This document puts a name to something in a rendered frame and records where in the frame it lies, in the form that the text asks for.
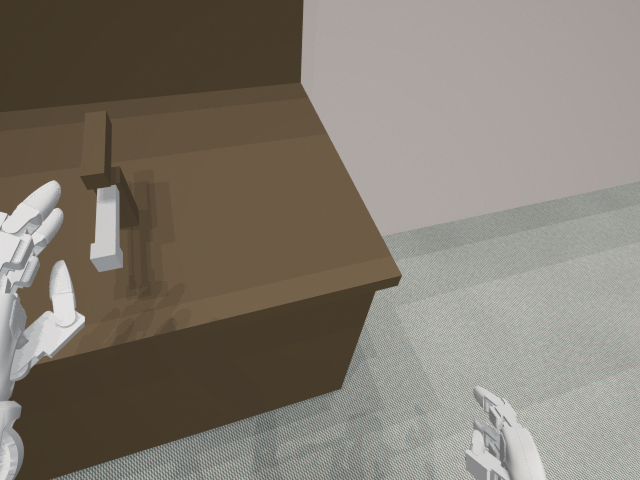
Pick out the tap lever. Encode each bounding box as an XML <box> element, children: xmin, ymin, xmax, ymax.
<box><xmin>90</xmin><ymin>185</ymin><xmax>123</xmax><ymax>272</ymax></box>

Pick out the counter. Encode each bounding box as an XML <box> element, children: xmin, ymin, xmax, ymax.
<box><xmin>0</xmin><ymin>0</ymin><xmax>402</xmax><ymax>480</ymax></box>

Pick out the right robot hand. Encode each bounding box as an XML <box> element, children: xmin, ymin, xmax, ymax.
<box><xmin>466</xmin><ymin>386</ymin><xmax>547</xmax><ymax>480</ymax></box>

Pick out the left robot hand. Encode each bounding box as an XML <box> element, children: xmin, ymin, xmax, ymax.
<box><xmin>0</xmin><ymin>180</ymin><xmax>85</xmax><ymax>401</ymax></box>

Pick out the left robot forearm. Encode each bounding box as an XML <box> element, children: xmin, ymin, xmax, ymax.
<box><xmin>0</xmin><ymin>400</ymin><xmax>24</xmax><ymax>480</ymax></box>

